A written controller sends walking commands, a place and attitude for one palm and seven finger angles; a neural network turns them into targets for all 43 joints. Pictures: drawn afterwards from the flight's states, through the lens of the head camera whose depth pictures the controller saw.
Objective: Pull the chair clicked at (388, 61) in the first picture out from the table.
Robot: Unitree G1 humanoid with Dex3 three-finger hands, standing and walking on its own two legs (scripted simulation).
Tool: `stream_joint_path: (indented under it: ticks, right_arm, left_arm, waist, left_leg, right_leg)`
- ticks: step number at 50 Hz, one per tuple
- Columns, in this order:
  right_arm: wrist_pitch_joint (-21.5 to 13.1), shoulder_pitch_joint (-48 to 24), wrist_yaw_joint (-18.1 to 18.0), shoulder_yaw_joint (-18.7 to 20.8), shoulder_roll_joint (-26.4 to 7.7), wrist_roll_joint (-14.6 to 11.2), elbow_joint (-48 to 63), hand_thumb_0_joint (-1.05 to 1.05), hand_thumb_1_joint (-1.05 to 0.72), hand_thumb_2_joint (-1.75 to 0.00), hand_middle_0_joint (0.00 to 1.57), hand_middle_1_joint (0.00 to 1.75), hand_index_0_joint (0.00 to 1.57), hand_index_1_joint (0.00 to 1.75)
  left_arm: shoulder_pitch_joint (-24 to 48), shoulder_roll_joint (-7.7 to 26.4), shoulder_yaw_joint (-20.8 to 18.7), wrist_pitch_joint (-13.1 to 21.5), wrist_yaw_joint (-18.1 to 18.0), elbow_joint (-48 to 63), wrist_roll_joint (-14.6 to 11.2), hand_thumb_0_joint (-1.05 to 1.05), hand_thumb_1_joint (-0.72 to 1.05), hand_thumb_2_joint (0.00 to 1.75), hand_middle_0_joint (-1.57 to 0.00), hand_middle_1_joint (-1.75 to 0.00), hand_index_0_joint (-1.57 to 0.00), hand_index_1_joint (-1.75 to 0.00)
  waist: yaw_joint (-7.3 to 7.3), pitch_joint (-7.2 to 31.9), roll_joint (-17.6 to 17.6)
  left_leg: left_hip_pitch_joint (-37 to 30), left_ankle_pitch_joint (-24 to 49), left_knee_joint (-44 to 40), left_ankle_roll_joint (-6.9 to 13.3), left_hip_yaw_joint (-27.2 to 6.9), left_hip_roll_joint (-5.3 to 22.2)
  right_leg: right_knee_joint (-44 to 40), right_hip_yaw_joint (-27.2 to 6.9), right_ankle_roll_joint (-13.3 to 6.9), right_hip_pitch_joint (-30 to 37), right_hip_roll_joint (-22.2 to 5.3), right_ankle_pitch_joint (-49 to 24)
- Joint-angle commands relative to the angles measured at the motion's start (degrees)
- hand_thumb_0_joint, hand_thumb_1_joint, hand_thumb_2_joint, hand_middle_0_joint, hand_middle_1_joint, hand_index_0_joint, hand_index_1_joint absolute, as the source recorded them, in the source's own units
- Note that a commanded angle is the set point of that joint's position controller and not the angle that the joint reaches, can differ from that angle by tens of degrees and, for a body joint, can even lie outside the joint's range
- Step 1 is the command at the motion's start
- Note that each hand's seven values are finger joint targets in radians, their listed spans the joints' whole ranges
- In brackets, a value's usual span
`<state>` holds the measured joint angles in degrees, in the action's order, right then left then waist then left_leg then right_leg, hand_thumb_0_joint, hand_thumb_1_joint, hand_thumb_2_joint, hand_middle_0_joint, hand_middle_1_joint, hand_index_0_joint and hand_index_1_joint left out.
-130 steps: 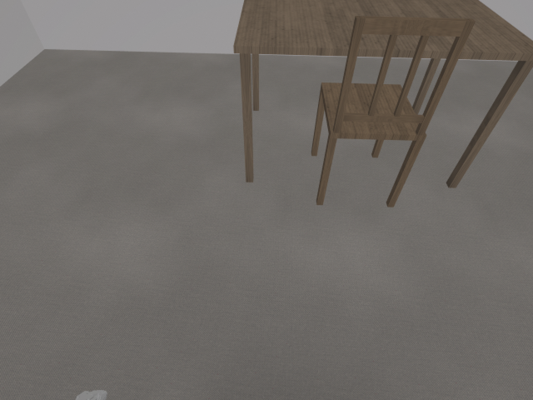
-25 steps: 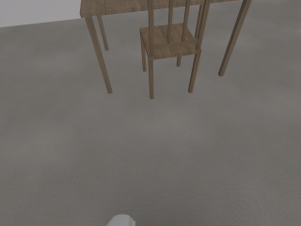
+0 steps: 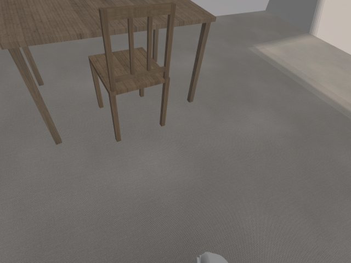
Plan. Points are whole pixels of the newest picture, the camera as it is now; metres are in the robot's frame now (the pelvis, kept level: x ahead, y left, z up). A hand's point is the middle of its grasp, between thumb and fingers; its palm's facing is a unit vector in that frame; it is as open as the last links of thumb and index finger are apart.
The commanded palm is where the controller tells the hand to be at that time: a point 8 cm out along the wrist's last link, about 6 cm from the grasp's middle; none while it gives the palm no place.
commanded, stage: walk to a spot facing it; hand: left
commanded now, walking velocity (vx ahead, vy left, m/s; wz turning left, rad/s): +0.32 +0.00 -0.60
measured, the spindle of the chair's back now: (131, 48) +1.09 +0.30 -0.09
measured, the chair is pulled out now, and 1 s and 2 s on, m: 0.00 0.00 0.00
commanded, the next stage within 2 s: turn to face it in 1.10 s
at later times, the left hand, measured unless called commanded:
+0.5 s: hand (139, 197) +0.34 +0.12 -0.18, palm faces -0.27 -0.94 -0.20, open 7.2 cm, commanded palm none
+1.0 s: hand (155, 147) +0.54 +0.10 -0.18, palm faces -0.45 -0.88 -0.12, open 7.4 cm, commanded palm none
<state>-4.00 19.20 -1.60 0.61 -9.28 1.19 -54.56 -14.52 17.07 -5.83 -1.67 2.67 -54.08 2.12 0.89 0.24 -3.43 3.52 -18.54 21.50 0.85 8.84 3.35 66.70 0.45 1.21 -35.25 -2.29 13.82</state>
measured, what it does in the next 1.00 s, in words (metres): walks ahead, turning right: right foot, then left foot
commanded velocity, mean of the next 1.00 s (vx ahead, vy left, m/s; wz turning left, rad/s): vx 0.33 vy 0.00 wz -0.49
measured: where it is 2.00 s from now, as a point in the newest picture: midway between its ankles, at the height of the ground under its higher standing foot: (197, 210)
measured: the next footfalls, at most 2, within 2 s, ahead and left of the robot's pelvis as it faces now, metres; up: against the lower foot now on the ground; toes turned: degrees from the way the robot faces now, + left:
right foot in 0.28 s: +0.25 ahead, -0.14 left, +0.00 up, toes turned -17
left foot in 0.66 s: +0.43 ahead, +0.06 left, +0.00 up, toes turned -10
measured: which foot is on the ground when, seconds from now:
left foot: down 0.00-0.28, up 0.30-0.64, down 0.66-1.00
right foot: up 0.00-0.26, down 0.28-0.68, up 0.70-1.00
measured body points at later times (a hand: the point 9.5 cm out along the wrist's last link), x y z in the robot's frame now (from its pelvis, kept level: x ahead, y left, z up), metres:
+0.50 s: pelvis +0.20 -0.04 -0.01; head +0.23 -0.03 +0.43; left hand +0.35 +0.17 -0.17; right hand +0.15 -0.27 -0.16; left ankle +0.27 +0.11 -0.68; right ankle +0.21 -0.12 -0.74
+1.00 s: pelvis +0.41 -0.04 +0.00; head +0.45 -0.02 +0.45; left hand +0.57 +0.15 -0.17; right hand +0.29 -0.25 -0.13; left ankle +0.39 +0.07 -0.74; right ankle +0.40 -0.21 -0.66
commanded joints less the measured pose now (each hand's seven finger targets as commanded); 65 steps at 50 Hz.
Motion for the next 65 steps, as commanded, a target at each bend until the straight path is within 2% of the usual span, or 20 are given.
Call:
stream_joint_path:
  ticks: [1, 7, 10, 12, 14, 15, 21, 29, 32, 34, 35, 37, 41, 52, 56, 58, 59, 60, 61, 65]
  right_arm:
    - [-1.6, 7.4, -0.7, 1.6, -8.0, -0.2, -0.8, 0.0, -0.9, -0.9, 0.2, 0.3, 0.2, 0.3]
    - [-1.0, 11.8, -0.8, 1.9, -8.4, 0.3, -4.2, 0.0, -0.9, -0.9, 0.2, 0.3, 0.2, 0.3]
    - [-0.7, 10.6, -0.6, 3.0, -11.3, 0.0, -4.7, 0.0, -0.9, -0.9, 0.2, 0.3, 0.2, 0.3]
    - [-0.5, 8.0, -0.2, 2.9, -12.1, -0.5, -3.7, 0.0, -0.9, -0.9, 0.2, 0.3, 0.2, 0.3]
    - [-1.0, 7.9, 0.1, 2.2, -6.0, -1.9, -0.2, 0.0, -0.9, -0.9, 0.2, 0.3, 0.2, 0.3]
    - [-1.2, 3.5, -0.2, 2.7, -8.4, -1.4, 1.3, 0.0, -0.9, -0.9, 0.2, 0.3, 0.2, 0.3]
    - [2.8, 7.1, 1.0, 2.7, -4.0, 0.4, -1.3, 0.0, -0.9, -0.9, 0.2, 0.3, 0.2, 0.3]
    - [0.9, -5.4, 2.4, 3.1, -4.7, 0.3, 3.9, 0.0, -0.9, -0.9, 0.2, 0.3, 0.2, 0.3]
    - [-0.2, 0.0, 1.7, 3.6, -7.2, 0.2, 2.2, 0.0, -0.9, -0.9, 0.2, 0.3, 0.2, 0.3]
    - [-0.4, 11.7, 1.0, 5.7, -17.4, 1.4, -0.2, 0.0, -0.9, -0.9, 0.2, 0.3, 0.2, 0.3]
    - [0.0, 10.9, 0.5, 5.0, -15.4, 1.1, -0.6, 0.0, -0.9, -0.9, 0.2, 0.3, 0.2, 0.3]
    - [-0.5, 4.3, 0.5, 3.6, -10.1, 0.7, 0.9, 0.0, -0.9, -0.9, 0.2, 0.3, 0.2, 0.3]
    - [-1.7, 1.6, 0.1, 2.7, -6.1, 0.2, 0.1, 0.0, -0.9, -0.9, 0.2, 0.3, 0.2, 0.3]
    - [-0.3, 7.3, 0.0, 3.6, -7.3, 0.5, -3.3, 0.0, -0.9, -0.9, 0.2, 0.3, 0.2, 0.3]
    - [0.6, 4.9, 0.0, 4.9, -10.5, 0.1, -2.6, 0.0, -0.9, -0.9, 0.2, 0.3, 0.2, 0.3]
    - [0.8, 2.8, 0.6, 5.0, -11.3, -0.9, -0.8, 0.0, -0.9, -0.9, 0.2, 0.3, 0.2, 0.3]
    - [0.9, 5.1, 1.0, 4.1, -6.8, -1.9, 0.7, 0.0, -0.9, -0.9, 0.2, 0.3, 0.2, 0.3]
    - [1.0, 3.4, 0.0, 3.7, -5.4, -1.8, 1.9, 0.0, -0.9, -0.9, 0.2, 0.3, 0.2, 0.3]
    - [1.1, 3.6, -0.4, 3.5, -5.4, -1.5, 1.8, 0.0, -0.9, -0.9, 0.2, 0.3, 0.2, 0.3]
    - [4.2, 6.5, -0.3, 2.1, -2.7, 0.0, -3.4, 0.0, -0.9, -0.9, 0.2, 0.3, 0.2, 0.3]
  left_arm:
    - [7.4, -2.8, 1.4, 0.8, 1.1, 6.0, 0.0, 0.0, 0.9, 0.9, -0.2, -0.3, -0.2, -0.3]
    - [17.9, -4.1, 2.5, 1.4, 1.3, 8.0, -0.5, 0.0, 0.9, 0.9, -0.2, -0.3, -0.2, -0.3]
    - [10.8, -1.6, 1.9, 2.0, 0.6, 5.6, -0.4, 0.0, 0.9, 0.9, -0.2, -0.3, -0.2, -0.3]
    - [-2.7, 2.4, 0.6, 3.2, -0.1, 1.5, 0.0, 0.0, 0.9, 0.9, -0.2, -0.3, -0.2, -0.3]
    - [-13.2, 12.6, -1.3, 3.9, -1.4, -1.2, -1.6, 0.0, 0.9, 0.9, -0.2, -0.3, -0.2, -0.3]
    - [-10.9, 12.1, -1.4, 3.4, -2.1, -0.1, -2.3, 0.0, 0.9, 0.9, -0.2, -0.3, -0.2, -0.3]
    - [5.2, 3.5, 0.8, 4.6, -2.9, 2.2, -0.5, 0.0, 0.9, 0.9, -0.2, -0.3, -0.2, -0.3]
    - [-0.4, 4.3, 0.3, 4.7, -2.1, 0.9, -0.7, 0.0, 0.9, 0.9, -0.2, -0.3, -0.2, -0.3]
    - [-0.1, 3.2, 0.3, 4.1, -2.1, 1.5, -1.2, 0.0, 0.9, 0.9, -0.2, -0.3, -0.2, -0.3]
    - [-0.7, -2.9, 1.4, 4.5, -1.4, 3.6, -1.5, 0.0, 0.9, 0.9, -0.2, -0.3, -0.2, -0.3]
    - [1.5, -0.3, 1.0, 4.3, -1.9, 3.8, -0.7, 0.0, 0.9, 0.9, -0.2, -0.3, -0.2, -0.3]
    - [3.4, -0.7, 0.3, 4.2, -0.8, 3.1, -0.4, 0.0, 0.9, 0.9, -0.2, -0.3, -0.2, -0.3]
    - [-1.8, -3.5, 0.4, 2.1, -0.4, 0.7, -0.2, 0.0, 0.9, 0.9, -0.2, -0.3, -0.2, -0.3]
    - [11.9, -6.2, 1.4, 1.5, 0.5, 4.4, -0.4, 0.0, 0.9, 0.9, -0.2, -0.3, -0.2, -0.3]
    - [4.9, -3.8, 0.9, 2.3, -0.1, 2.5, -0.3, 0.0, 0.9, 0.9, -0.2, -0.3, -0.2, -0.3]
    - [-8.4, 2.0, -0.6, 3.7, -0.7, -1.0, -0.1, 0.0, 0.9, 0.9, -0.2, -0.3, -0.2, -0.3]
    - [-12.6, 8.6, -1.7, 4.4, -1.5, -1.8, -0.5, 0.0, 0.9, 0.9, -0.2, -0.3, -0.2, -0.3]
    - [-13.2, 11.0, -1.8, 4.1, -2.3, -2.1, -2.2, 0.0, 0.9, 0.9, -0.2, -0.3, -0.2, -0.3]
    - [-10.8, 9.6, -1.4, 4.0, -3.1, -0.8, -2.1, 0.0, 0.9, 0.9, -0.2, -0.3, -0.2, -0.3]
    - [4.8, 0.7, 1.5, 4.1, -4.8, 1.3, -1.1, 0.0, 0.9, 0.9, -0.2, -0.3, -0.2, -0.3]
  waist:
    - [-1.73, -7.7, 11.4]
    - [-4.0, -10.0, 11.5]
    - [-0.2, -2.8, 12.6]
    - [6.43, 4.5, 12.5]
    - [7.57, 16.8, -4.8]
    - [7.89, 12.6, 0.9]
    - [-4.58, -0.6, 1.4]
    - [-0.5, -3.1, -3.4]
    - [-3.54, -0.9, 1.0]
    - [-7.58, 3.5, 22.7]
    - [-7.9, 2.4, 22.6]
    - [-4.7, -5.3, 9.0]
    - [-0.81, -3.4, 10.5]
    - [-3.84, -8.5, 13.6]
    - [0.41, -2.7, 14.6]
    - [7.3, 7.1, 10.0]
    - [7.46, 14.6, -4.2]
    - [6.59, 17.3, -5.4]
    - [5.41, 17.1, -4.0]
    - [-3.29, 4.4, 4.2]
  left_leg:
    - [-3.8, 31.8, -7.7, 2.4, -3.9, 13.0]
    - [-7.2, 44.6, -5.7, 3.5, 3.1, 13.7]
    - [-9.2, 65.5, 6.8, 3.0, 5.8, 15.2]
    - [1.9, 56.8, 27.1, 0.1, 7.1, 13.8]
    - [33.8, -16.4, 65.0, -3.8, 1.2, 1.4]
    - [35.6, -10.9, 64.4, -2.3, -7.0, 3.8]
    - [22.6, -0.4, 44.6, -4.2, -5.8, 8.2]
    - [19.0, 3.6, 19.7, -3.7, -3.5, 3.3]
    - [2.7, 4.3, 6.8, -3.5, -2.7, 2.1]
    - [-12.4, -8.8, -7.7, 5.5, -31.9, 26.0]
    - [-7.6, -14.9, -10.7, 6.6, -36.6, 28.3]
    - [0.8, -11.5, -12.1, 4.9, -25.3, 23.5]
    - [2.5, 14.6, -9.0, 1.6, -4.5, 17.1]
    - [-6.0, 34.0, -5.8, 3.6, 9.4, 16.6]
    - [-8.0, 56.9, 9.9, 2.1, 12.5, 17.2]
    - [3.6, 47.0, 32.7, -1.4, 11.5, 15.2]
    - [23.5, -6.8, 50.3, -4.4, 8.4, 6.8]
    - [30.4, -20.4, 63.3, -4.8, 0.0, 2.8]
    - [29.5, -14.1, 62.6, -4.2, -7.8, 3.9]
    - [21.0, -5.4, 52.0, -3.5, -8.7, 6.5]
  right_leg:
    - [-1.0, 2.1, 0.3, -11.2, -1.6, -4.6]
    - [-22.5, 8.6, -2.4, -3.6, 0.7, -4.0]
    - [-27.5, 10.6, -5.9, 10.2, 4.8, 0.0]
    - [-34.9, 9.8, -8.1, 33.9, 4.9, -4.3]
    - [-42.1, -33.1, -20.2, 58.5, -23.6, -20.9]
    - [-45.3, -28.3, -19.9, 50.8, -22.3, -21.6]
    - [-53.3, -9.1, -12.9, 11.5, -10.4, 0.8]
    - [-51.7, -13.1, -11.9, 15.5, -8.4, 7.9]
    - [-41.9, -10.6, -8.7, 11.8, -4.6, 5.4]
    - [-9.1, 2.4, -3.0, -5.5, 5.4, 19.0]
    - [1.1, -2.5, -3.1, -7.4, 2.2, 17.6]
    - [6.8, -2.4, -2.8, -8.9, -1.9, 7.4]
    - [5.6, -0.4, -0.8, -4.1, -3.5, -1.3]
    - [-21.8, 8.5, -0.9, -4.1, -1.8, -4.3]
    - [-28.4, 11.9, -4.3, 9.4, 3.7, -2.6]
    - [-36.3, 9.5, -6.2, 35.1, 2.3, -12.9]
    - [-34.6, -13.7, -12.6, 53.4, -14.6, -39.4]
    - [-36.2, -23.3, -17.5, 53.3, -23.4, -65.2]
    - [-38.7, -19.0, -17.1, 48.3, -22.2, -60.7]
    - [-46.4, -5.9, -12.7, 19.9, -15.8, -33.8]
